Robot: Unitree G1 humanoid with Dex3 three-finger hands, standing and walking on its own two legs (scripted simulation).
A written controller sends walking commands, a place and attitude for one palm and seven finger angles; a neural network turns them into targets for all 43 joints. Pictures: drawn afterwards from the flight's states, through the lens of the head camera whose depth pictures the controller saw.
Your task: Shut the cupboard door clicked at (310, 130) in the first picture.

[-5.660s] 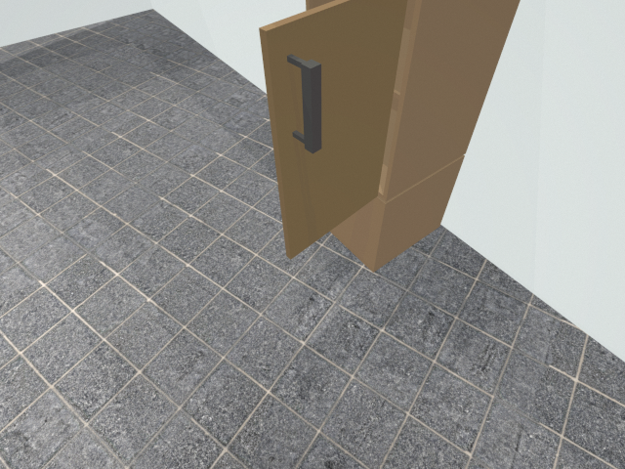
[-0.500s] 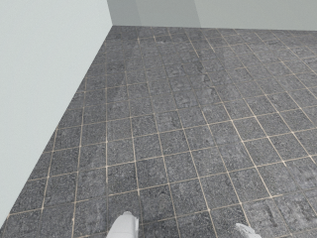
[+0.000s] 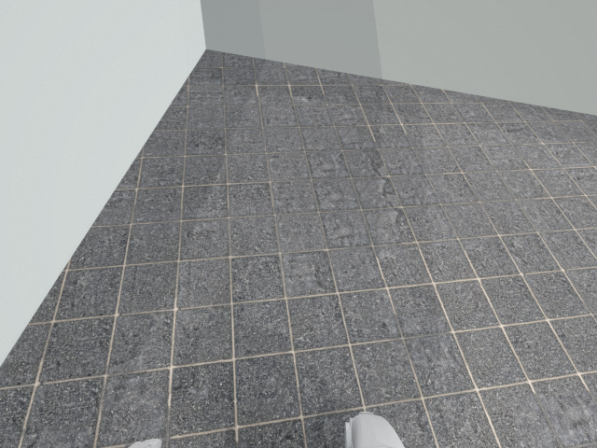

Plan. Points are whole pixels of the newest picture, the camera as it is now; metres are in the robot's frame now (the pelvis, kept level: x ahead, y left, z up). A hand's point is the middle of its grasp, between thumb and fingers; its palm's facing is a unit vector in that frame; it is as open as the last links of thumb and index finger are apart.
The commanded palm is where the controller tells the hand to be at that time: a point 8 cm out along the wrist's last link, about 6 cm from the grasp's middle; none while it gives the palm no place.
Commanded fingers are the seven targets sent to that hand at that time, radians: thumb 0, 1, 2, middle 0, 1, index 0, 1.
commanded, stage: walk to a spot facing it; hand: left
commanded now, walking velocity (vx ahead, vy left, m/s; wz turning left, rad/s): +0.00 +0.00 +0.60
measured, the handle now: out of the picture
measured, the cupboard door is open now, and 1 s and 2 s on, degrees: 96 96 96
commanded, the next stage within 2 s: none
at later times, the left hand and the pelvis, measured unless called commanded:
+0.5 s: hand (214, 435) +0.16 +0.12 -0.15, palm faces +0.26 -0.93 -0.26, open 7.3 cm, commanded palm none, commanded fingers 0.00 0.90 0.90 -0.20 -0.30 -0.20 -0.30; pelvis +0.07 -0.09 -0.01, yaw +19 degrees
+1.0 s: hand out of the picture -0.08 +0.11 -0.19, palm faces +0.66 -0.70 -0.26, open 7.3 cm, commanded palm none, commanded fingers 0.00 0.90 0.90 -0.20 -0.30 -0.20 -0.30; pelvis +0.06 -0.07 -0.02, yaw +39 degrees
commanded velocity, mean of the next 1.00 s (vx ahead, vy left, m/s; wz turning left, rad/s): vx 0.00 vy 0.00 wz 0.60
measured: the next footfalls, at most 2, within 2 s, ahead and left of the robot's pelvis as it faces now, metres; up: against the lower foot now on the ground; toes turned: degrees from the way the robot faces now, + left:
right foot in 0.38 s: +0.11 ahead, -0.17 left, +0.00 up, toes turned +14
left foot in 0.90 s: +0.02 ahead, +0.04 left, +0.00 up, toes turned +42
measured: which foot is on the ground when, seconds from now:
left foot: down 0.00-0.38, up 0.40-0.88, down 0.90-1.00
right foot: up 0.00-0.36, down 0.38-0.90, up 0.92-1.00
